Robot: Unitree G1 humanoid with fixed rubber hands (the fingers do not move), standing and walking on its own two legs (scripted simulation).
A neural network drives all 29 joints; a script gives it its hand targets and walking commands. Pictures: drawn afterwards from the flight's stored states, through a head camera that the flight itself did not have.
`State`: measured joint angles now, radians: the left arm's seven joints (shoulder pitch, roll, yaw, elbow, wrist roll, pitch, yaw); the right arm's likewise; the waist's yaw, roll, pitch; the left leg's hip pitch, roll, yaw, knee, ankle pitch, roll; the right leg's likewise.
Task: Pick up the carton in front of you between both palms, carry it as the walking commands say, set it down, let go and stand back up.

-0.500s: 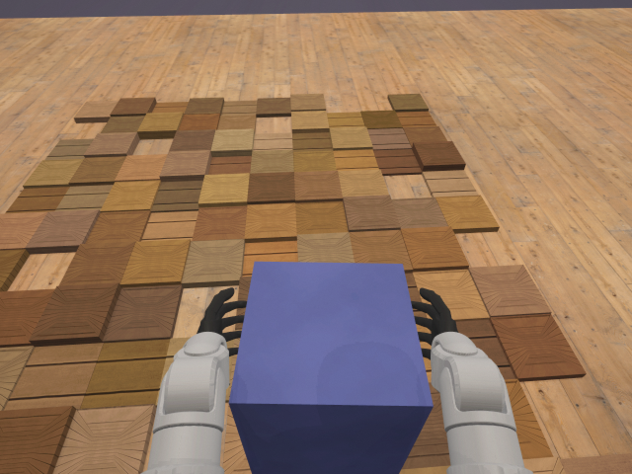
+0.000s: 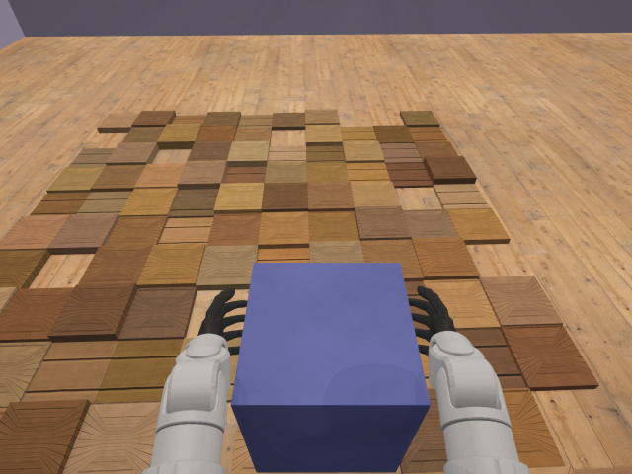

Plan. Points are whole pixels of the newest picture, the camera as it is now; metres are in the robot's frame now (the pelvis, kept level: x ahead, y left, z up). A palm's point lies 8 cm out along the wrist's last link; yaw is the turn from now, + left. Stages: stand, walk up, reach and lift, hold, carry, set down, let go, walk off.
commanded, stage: carry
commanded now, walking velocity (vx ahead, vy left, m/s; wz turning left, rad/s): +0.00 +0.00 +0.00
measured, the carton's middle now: (326, 370) +0.29 +0.00 -0.04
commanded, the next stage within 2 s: none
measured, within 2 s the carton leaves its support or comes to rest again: neither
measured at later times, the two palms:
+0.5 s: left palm (189, 383) +0.23 +0.17 +0.04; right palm (439, 378) +0.23 -0.13 +0.05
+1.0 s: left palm (168, 393) +0.22 +0.19 +0.04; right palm (422, 389) +0.22 -0.11 +0.05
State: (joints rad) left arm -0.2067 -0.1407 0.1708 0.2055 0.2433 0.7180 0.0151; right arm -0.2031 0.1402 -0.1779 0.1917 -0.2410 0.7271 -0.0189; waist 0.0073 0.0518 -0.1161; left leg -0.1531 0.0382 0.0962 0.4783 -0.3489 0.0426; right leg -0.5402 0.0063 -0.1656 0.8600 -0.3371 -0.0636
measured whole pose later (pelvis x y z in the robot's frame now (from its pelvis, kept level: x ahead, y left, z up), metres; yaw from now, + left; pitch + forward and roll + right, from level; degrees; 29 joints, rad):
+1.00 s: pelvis -0.06 +0.04 +0.01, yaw +0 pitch +1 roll -5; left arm -0.20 -0.14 0.15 0.16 0.24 0.73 0.02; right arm -0.19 0.14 -0.17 0.17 -0.23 0.72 -0.02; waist 0.00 0.06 -0.08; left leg -0.23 0.03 0.12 0.44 -0.24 0.10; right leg -0.55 -0.01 -0.15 0.68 -0.14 -0.01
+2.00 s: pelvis -0.06 +0.04 +0.01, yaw +0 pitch +1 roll -6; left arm -0.43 -0.17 0.26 -0.07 0.10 1.03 0.17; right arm -0.40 0.15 -0.28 -0.07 -0.06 1.01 -0.15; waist -0.01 0.06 -0.04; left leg -0.23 0.04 0.12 0.43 -0.24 0.09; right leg -0.54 -0.01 -0.17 0.67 -0.14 -0.01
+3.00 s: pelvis +0.01 -0.01 +0.01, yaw +0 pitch +4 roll -4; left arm -0.24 -0.15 0.19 -0.17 0.04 1.05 0.16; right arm -0.25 0.15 -0.18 -0.16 -0.05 1.05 -0.15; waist -0.01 0.09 -0.15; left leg -0.14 0.08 0.13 0.34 -0.29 0.03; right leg -0.51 -0.02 -0.19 0.79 -0.35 -0.03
